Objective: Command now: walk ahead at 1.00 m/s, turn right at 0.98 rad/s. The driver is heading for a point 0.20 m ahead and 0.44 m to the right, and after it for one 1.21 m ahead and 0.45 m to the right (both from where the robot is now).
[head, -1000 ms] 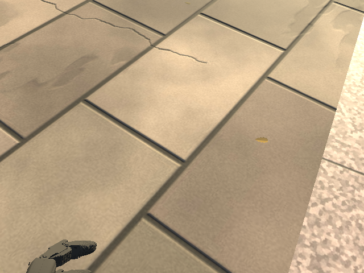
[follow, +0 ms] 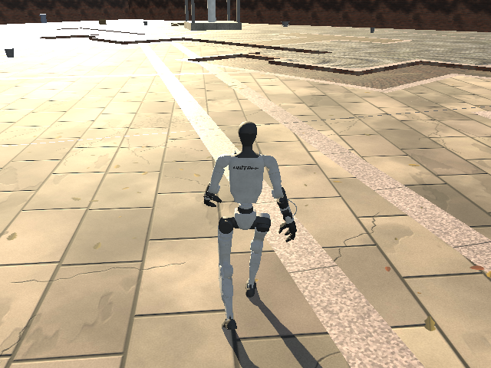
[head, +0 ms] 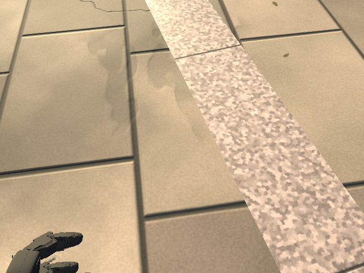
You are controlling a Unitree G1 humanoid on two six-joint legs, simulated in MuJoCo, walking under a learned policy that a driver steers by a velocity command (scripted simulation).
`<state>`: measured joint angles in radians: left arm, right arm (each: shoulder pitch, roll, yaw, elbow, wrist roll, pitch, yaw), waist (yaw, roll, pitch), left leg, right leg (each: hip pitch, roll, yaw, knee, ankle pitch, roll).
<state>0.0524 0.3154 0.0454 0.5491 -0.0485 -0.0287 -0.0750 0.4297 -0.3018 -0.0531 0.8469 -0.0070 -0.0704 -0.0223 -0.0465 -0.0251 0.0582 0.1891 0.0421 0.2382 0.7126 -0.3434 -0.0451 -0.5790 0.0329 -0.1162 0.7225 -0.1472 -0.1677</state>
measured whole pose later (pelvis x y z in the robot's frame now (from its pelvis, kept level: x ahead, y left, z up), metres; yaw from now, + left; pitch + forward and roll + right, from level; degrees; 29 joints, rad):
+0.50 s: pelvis +0.44 +0.04 +0.02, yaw -29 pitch +0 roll +3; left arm 0.34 0.32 0.06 0.71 -0.05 -0.03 0.01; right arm 0.13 -0.29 -0.05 0.61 0.00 -0.11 0.01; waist 0.04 -0.04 0.05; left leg -0.42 -0.01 -0.02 0.66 -0.23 -0.05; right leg -0.31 0.05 0.16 1.34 -0.44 -0.06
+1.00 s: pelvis +0.74 -0.22 +0.03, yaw -51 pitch -1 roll +0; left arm 0.23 0.28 0.06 0.68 -0.01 -0.06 -0.05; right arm 0.31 -0.28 -0.02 0.80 0.05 -0.12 0.00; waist 0.00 0.02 0.06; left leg -0.23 0.06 -0.05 1.31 -0.35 0.05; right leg -0.39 0.10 -0.07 0.65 -0.24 -0.14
